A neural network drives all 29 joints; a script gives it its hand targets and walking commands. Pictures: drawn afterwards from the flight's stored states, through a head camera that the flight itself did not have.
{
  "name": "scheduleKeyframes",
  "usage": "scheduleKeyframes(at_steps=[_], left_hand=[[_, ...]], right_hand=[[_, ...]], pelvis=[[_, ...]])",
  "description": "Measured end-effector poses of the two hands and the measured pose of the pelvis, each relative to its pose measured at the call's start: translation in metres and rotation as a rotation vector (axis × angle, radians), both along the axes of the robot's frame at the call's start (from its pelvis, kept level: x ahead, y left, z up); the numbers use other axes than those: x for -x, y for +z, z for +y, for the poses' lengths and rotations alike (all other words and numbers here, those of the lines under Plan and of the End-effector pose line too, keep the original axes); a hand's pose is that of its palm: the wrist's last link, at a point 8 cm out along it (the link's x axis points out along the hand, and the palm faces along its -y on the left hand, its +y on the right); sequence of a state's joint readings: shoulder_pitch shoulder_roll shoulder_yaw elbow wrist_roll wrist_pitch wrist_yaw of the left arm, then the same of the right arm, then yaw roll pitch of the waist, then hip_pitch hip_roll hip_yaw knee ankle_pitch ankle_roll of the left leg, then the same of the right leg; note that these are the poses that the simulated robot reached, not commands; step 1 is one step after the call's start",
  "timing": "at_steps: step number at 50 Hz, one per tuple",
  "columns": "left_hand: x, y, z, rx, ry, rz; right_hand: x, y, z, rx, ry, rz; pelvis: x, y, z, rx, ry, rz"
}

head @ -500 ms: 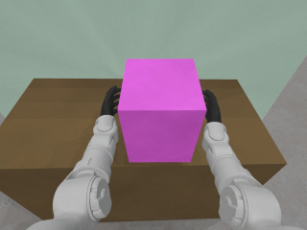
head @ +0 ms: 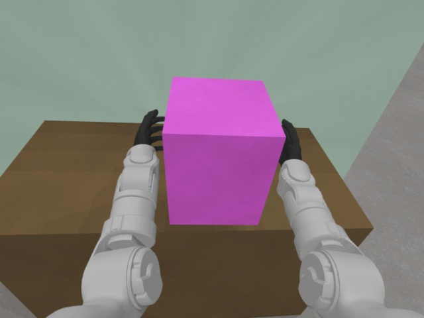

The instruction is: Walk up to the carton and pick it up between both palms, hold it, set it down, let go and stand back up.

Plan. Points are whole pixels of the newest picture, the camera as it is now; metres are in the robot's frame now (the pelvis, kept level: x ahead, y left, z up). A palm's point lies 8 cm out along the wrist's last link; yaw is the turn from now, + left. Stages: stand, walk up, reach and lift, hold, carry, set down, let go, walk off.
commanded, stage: reach and lift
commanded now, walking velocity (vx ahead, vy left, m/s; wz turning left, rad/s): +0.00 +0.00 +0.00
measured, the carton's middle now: (216, 152) +0.44 -0.01 +0.12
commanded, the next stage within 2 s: hold in 1.40 s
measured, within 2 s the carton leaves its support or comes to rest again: neither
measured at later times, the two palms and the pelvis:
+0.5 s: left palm (140, 140) +0.39 +0.14 +0.19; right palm (293, 150) +0.37 -0.15 +0.18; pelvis -0.01 -0.01 +0.00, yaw +1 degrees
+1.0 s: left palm (138, 134) +0.38 +0.14 +0.20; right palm (295, 147) +0.37 -0.15 +0.20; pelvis -0.01 -0.01 +0.00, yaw +1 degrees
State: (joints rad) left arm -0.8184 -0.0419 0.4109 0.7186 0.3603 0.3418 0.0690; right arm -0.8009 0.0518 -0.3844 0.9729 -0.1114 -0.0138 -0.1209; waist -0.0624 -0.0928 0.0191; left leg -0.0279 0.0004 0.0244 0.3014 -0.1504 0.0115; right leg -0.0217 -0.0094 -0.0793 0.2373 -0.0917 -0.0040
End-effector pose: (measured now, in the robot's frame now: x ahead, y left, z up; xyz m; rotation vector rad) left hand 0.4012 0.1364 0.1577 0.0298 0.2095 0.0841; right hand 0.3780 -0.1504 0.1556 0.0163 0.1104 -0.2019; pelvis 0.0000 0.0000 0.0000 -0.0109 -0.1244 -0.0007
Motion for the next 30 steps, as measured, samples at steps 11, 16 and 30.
scheduleKeyframes(at_steps=[11,16,30], left_hand=[[0.009,0.004,0.002,-0.020,0.016,0.013],[0.011,0.015,0.002,-0.025,0.022,0.003],[0.019,0.033,0.004,-0.040,0.031,0.000]], right_hand=[[0.006,-0.001,0.002,-0.015,0.012,0.004],[0.006,0.012,0.002,-0.015,0.020,-0.008],[0.011,0.029,0.004,-0.028,0.029,-0.020]], pelvis=[[0.006,-0.001,-0.002,0.001,0.008,0.003],[0.007,-0.001,-0.004,0.001,0.012,-0.004],[0.006,-0.002,-0.007,0.001,0.025,-0.043]])
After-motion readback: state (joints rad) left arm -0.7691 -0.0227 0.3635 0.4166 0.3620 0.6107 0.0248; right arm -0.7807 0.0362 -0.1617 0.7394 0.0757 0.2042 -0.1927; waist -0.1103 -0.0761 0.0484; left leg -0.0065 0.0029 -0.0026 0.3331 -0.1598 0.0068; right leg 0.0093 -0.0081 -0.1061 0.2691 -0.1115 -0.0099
